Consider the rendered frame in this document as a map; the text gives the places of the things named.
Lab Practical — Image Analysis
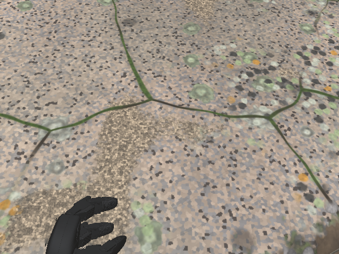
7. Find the robot left hand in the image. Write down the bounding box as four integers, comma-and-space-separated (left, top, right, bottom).
45, 196, 127, 254

